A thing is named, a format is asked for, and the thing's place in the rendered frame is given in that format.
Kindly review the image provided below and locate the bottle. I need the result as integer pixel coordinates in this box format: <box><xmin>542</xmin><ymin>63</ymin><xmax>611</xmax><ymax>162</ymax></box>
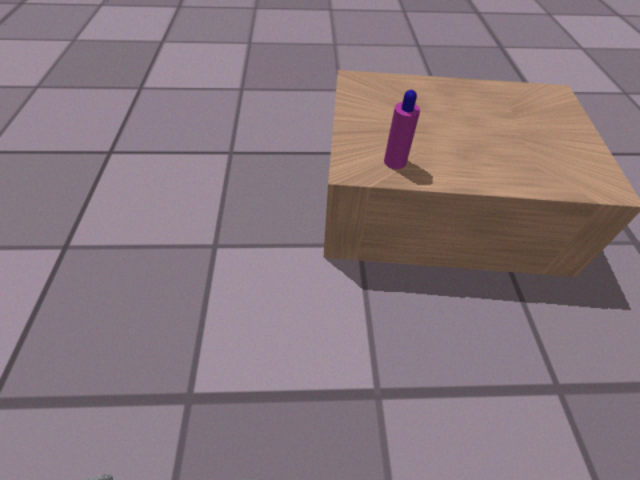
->
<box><xmin>384</xmin><ymin>90</ymin><xmax>420</xmax><ymax>169</ymax></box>

